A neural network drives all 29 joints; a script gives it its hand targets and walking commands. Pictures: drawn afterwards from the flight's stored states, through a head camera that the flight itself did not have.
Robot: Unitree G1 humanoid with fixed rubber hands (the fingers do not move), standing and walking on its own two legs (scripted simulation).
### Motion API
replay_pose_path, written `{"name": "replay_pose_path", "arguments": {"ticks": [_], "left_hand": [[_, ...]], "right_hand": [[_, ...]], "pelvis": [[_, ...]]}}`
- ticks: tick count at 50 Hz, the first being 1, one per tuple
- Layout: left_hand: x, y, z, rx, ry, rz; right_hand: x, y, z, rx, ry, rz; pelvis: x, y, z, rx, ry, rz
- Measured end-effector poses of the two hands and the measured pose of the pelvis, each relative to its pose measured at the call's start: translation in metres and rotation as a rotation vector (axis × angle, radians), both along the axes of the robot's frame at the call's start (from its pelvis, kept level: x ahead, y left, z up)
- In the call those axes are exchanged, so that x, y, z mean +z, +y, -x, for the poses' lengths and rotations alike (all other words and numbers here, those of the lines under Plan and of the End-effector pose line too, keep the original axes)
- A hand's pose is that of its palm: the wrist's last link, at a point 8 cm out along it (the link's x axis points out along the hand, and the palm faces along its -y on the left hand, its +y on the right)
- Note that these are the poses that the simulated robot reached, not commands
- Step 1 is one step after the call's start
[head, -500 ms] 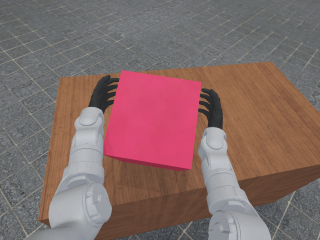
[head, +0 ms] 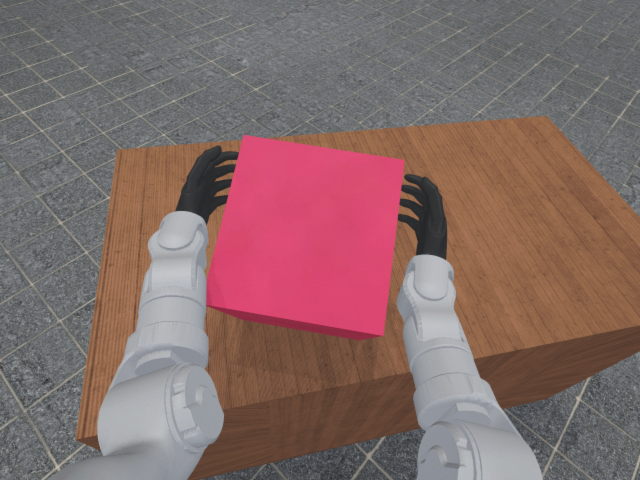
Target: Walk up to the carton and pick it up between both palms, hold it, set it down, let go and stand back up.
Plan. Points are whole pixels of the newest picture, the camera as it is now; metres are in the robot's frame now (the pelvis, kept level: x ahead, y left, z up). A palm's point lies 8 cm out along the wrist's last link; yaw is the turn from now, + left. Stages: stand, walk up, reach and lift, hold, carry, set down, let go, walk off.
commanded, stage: set down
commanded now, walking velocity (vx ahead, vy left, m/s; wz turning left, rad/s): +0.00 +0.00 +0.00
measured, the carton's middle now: (310, 253) +0.41 +0.00 +0.00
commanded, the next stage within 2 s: none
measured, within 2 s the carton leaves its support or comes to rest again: rests again in 1.54 s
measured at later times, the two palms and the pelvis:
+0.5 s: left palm (195, 211) +0.42 +0.15 +0.09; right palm (426, 248) +0.36 -0.14 +0.08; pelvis +0.00 +0.00 +0.00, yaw +0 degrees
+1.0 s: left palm (192, 252) +0.41 +0.16 +0.02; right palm (407, 275) +0.35 -0.13 +0.03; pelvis -0.02 +0.01 -0.01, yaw +0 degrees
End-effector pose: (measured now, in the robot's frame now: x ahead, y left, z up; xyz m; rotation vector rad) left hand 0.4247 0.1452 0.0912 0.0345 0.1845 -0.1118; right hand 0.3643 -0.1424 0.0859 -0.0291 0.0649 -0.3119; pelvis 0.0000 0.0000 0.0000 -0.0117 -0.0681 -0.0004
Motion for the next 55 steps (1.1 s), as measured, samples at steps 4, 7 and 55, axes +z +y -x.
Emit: {"name": "replay_pose_path", "arguments": {"ticks": [4, 7, 55], "left_hand": [[-0.001, 0.000, 0.000, -0.003, -0.002, 0.001], [-0.001, 0.001, 0.000, -0.004, -0.005, 0.003], [-0.082, 0.024, 0.018, 0.068, 0.120, -0.034]], "right_hand": [[-0.001, 0.000, 0.001, 0.000, -0.006, -0.001], [-0.001, 0.000, 0.001, 0.000, -0.009, -0.001], [-0.059, 0.021, -0.001, 0.040, 0.160, -0.055]], "pelvis": [[0.000, 0.000, 0.000, 0.000, 0.000, 0.000], [0.000, 0.000, 0.000, 0.000, 0.000, 0.000], [-0.008, 0.009, 0.018, -0.006, 0.239, 0.021]]}}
